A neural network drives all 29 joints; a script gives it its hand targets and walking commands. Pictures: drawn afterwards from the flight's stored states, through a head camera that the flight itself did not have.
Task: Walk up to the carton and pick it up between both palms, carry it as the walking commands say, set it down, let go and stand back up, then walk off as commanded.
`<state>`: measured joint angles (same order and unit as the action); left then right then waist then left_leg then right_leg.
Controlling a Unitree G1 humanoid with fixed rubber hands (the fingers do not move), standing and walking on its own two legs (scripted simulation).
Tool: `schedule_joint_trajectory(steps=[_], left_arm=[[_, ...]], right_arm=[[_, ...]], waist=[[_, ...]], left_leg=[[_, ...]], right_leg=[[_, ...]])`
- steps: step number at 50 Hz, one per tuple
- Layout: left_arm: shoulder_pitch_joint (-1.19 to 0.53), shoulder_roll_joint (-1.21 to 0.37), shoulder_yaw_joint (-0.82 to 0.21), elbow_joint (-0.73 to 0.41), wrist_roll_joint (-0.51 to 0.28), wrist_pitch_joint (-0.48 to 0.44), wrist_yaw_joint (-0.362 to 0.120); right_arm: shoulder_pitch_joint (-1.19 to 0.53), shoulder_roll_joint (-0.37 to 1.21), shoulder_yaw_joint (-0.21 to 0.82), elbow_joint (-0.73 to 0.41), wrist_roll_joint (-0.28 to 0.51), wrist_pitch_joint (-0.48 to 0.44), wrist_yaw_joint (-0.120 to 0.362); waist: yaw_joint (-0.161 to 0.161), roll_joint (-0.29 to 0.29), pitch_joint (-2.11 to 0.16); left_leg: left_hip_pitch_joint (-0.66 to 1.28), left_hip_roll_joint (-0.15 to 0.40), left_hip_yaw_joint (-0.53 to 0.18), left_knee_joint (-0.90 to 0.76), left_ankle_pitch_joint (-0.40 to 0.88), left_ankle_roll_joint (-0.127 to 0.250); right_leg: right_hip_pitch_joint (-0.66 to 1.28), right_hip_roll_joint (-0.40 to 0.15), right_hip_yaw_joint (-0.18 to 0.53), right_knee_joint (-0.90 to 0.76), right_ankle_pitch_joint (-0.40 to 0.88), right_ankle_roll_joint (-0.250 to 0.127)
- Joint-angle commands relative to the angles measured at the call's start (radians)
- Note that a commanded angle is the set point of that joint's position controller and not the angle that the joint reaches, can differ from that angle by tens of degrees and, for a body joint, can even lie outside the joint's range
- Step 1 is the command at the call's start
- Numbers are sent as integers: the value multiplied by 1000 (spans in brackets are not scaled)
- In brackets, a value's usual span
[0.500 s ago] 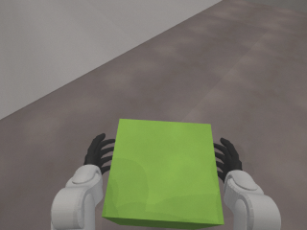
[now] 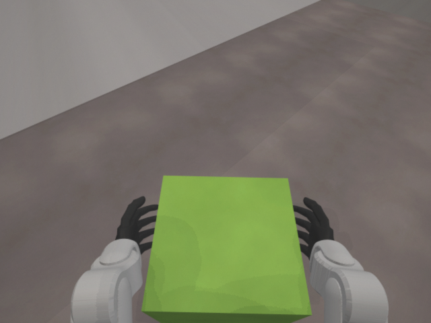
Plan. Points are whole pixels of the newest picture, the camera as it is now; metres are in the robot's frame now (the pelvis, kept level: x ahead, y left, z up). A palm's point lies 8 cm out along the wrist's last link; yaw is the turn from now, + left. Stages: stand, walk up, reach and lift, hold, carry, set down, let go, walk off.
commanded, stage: carry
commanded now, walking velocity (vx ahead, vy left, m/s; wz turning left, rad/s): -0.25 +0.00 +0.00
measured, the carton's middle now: (222, 259) +0.24 +0.00 +0.00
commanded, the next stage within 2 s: none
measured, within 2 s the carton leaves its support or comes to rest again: neither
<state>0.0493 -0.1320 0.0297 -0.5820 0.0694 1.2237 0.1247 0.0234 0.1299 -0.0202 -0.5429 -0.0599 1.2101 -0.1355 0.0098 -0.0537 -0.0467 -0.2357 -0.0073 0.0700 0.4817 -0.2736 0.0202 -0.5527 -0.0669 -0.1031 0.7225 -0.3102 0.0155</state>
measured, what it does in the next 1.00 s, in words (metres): walks backwards: right foot, then left foot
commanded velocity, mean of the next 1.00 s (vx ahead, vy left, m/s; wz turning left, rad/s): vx -0.25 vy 0.00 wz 0.00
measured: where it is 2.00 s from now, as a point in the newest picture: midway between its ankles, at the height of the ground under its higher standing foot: outside the picture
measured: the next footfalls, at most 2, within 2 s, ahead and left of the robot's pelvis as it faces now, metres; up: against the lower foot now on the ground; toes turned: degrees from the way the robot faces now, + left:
right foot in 0.28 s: -0.13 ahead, -0.13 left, +0.00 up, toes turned -7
left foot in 0.68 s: -0.30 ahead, +0.09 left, +0.00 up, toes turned +3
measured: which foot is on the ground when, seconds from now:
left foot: down 0.00-0.30, up 0.32-0.66, down 0.68-1.00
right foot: up 0.00-0.26, down 0.28-0.70, up 0.72-1.00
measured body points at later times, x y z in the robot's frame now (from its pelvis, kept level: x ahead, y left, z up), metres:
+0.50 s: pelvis -0.21 -0.04 +0.00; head -0.20 -0.06 +0.45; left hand +0.04 +0.09 +0.09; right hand +0.02 -0.21 +0.08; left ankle -0.22 +0.11 -0.65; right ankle -0.17 -0.13 -0.74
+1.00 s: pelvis -0.43 -0.03 +0.00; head -0.43 -0.03 +0.45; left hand -0.17 +0.12 +0.10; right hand -0.18 -0.18 +0.09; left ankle -0.34 +0.09 -0.74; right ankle -0.49 -0.14 -0.70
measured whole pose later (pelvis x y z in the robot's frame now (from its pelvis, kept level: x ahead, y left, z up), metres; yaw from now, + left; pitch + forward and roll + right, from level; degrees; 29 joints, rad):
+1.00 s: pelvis -0.43 -0.03 +0.00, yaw -1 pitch +4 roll -2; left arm -0.01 -0.13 0.02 -0.59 0.06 1.23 0.14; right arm 0.00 0.13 -0.03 -0.57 -0.07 1.20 -0.12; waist 0.01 0.02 -0.08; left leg -0.43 0.07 0.04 0.46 -0.09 0.00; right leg -0.34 0.00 -0.07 0.77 -0.49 0.03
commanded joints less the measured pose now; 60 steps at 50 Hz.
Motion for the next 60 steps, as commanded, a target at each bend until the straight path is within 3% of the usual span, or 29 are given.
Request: schedule_joint_trajectory(steps=[1, 5, 9, 12, 13, 14, 15, 16, 17, 19, 21, 29, 32, 34, 35, 36, 37, 38, 41, 43, 47, 50, 51, 52, 53, 54, 55, 57, 60], left_arm=[[-464, -822, -694, -116, -344, -31, -137], [-442, -824, -706, -120, -343, -32, -126], [-392, -788, -683, -99, -320, -9, -109], [-347, -766, -643, -60, -304, 4, -110], [-337, -765, -633, -53, -301, 6, -113], [-336, -758, -623, -48, -299, 5, -117], [-330, -751, -612, -42, -298, 4, -124], [-331, -758, -602, -31, -288, -12, -127], [-367, -778, -616, -75, -297, -20, -130], [-387, -807, -597, -108, -292, -41, -141], [-385, -812, -578, -110, -288, -55, -145], [-329, -738, -587, -100, -289, -25, -131], [-348, -748, -622, -98, -299, -14, -125], [-370, -752, -644, -91, -302, -14, -121], [-371, -759, -658, -96, -303, -13, -120], [-423, -784, -692, -137, -323, -13, -128], [-469, -802, -699, -156, -333, -21, -129], [-465, -805, -688, -132, -333, -21, -133], [-477, -829, -704, -115, -354, -27, -136], [-453, -829, -706, -118, -349, -26, -128], [-406, -801, -683, -97, -326, -5, -111], [-361, -778, -643, -53, -309, 10, -111], [-349, -778, -632, -44, -306, 11, -113], [-349, -774, -622, -40, -304, 11, -117], [-346, -772, -612, -35, -305, 10, -123], [-353, -776, -600, -25, -295, -5, -126], [-380, -795, -612, -62, -300, -14, -130], [-397, -816, -596, -97, -293, -34, -139], [-395, -810, -575, -115, -292, -53, -144]], right_arm=[[-381, 833, 592, -101, 281, -20, 147], [-366, 810, 588, -116, 280, -26, 142], [-303, 774, 572, -105, 269, -10, 131], [-292, 767, 587, -106, 267, 0, 125], [-293, 767, 593, -108, 266, 2, 124], [-299, 766, 598, -106, 268, 2, 122], [-300, 771, 605, -102, 262, 3, 117], [-375, 764, 635, -148, 277, 5, 122], [-429, 812, 659, -145, 299, -2, 125], [-477, 891, 689, -141, 347, -20, 141], [-456, 899, 689, -145, 348, -32, 144], [-348, 807, 644, -110, 300, 3, 113], [-324, 801, 612, -77, 284, 12, 116], [-330, 819, 596, -57, 283, 12, 123], [-324, 819, 592, -55, 278, 9, 126], [-323, 839, 582, -64, 275, -5, 133], [-355, 849, 589, -97, 288, -13, 139], [-363, 837, 587, -88, 280, -11, 143], [-397, 829, 580, -91, 281, -22, 147], [-381, 820, 582, -105, 281, -23, 143], [-324, 787, 564, -99, 271, -8, 133], [-308, 779, 576, -95, 267, 3, 128], [-309, 779, 582, -97, 266, 5, 126], [-310, 776, 586, -96, 268, 6, 125], [-315, 781, 593, -92, 265, 7, 120], [-373, 778, 618, -134, 277, 9, 125], [-443, 817, 646, -146, 300, 0, 128], [-490, 895, 681, -139, 350, -15, 143], [-467, 897, 681, -151, 354, -31, 144]], waist=[[-21, 175, -108], [-10, 211, -204], [-26, 295, -239], [-26, 273, -266], [-19, 228, -272], [-16, 140, -247], [-14, -17, -224], [-3, -310, -160], [-3, -197, -123], [-1, -84, -143], [-5, -93, -170], [3, -173, -251], [-8, -143, -282], [-1, -44, -260], [-6, 97, -233], [-22, 335, -170], [-29, 298, -122], [-28, 224, -107], [-15, 183, -150], [-10, 204, -205], [-26, 285, -242], [-27, 270, -264], [-20, 232, -270], [-19, 152, -249], [-14, 30, -228], [-5, -266, -168], [-1, -209, -124], [0, -85, -141], [-4, -92, -190]], left_leg=[[-120, 345, -184, -190, 353, 158], [37, 269, -117, -72, 616, 108], [97, 287, -220, -112, 473, 107], [128, 288, -245, -85, 444, 95], [102, 261, -210, -39, 411, 65], [4, 215, -181, 33, 318, 22], [-163, 151, -146, 101, 65, -18], [-309, 25, -43, 279, -256, -61], [-293, 5, -95, 549, -320, -67], [-268, -2, -141, 715, -207, -58], [-301, -2, -125, 760, -127, -76], [-191, -12, -19, 287, -256, -55], [-42, -24, 18, -3, -144, -30], [140, 56, -23, -205, -26, -15], [208, 174, -155, -205, -7, 17], [50, 348, -303, -219, 117, 112], [-53, 413, -313, -240, 240, 170], [-107, 398, -280, -226, 307, 190], [-62, 297, -142, -138, 496, 131], [26, 263, -129, -95, 564, 104], [95, 281, -233, -137, 417, 103], [126, 284, -264, -117, 376, 94], [108, 259, -232, -79, 344, 68], [24, 216, -200, -21, 255, 23], [-125, 162, -167, 44, 82, -16], [-282, 27, -64, 175, -166, -71], [-269, -3, -76, 469, -265, -74], [-259, -14, -143, 677, -202, -61], [-310, -15, -125, 719, -141, -83]], right_leg=[[-1, 23, 95, 515, -152, 8], [-13, 65, 66, 441, -140, 8], [89, 84, 10, 117, -207, 15], [177, 76, -2, -156, -149, 10], [252, 55, -12, -313, -41, 12], [333, -20, 78, -400, 5, 5], [422, -183, 249, -440, 196, -17], [333, -397, 440, -422, 576, -152], [243, -389, 345, -383, 788, -209], [204, -261, 168, -366, 556, -172], [276, -202, 134, -329, 465, -144], [422, -222, 292, -380, 469, -177], [402, -217, 274, -391, 442, -155], [262, -150, 176, -366, 284, -65], [118, -86, 103, -310, 169, -2], [72, -24, -8, -82, -33, 31], [35, -14, 0, 199, -169, 29], [20, 0, 56, 392, -194, 26], [-25, 49, 103, 571, -124, 7], [-2, 63, 73, 443, -140, 12], [97, 84, 18, 115, -208, 16], [177, 77, 6, -150, -160, 9], [242, 66, -16, -301, -67, 11], [317, 7, 53, -406, -23, 4], [406, -130, 196, -443, 73, -15], [345, -336, 406, -430, 396, -126], [222, -375, 337, -400, 677, -194], [195, -273, 186, -372, 582, -178], [318, -204, 158, -311, 536, -152]])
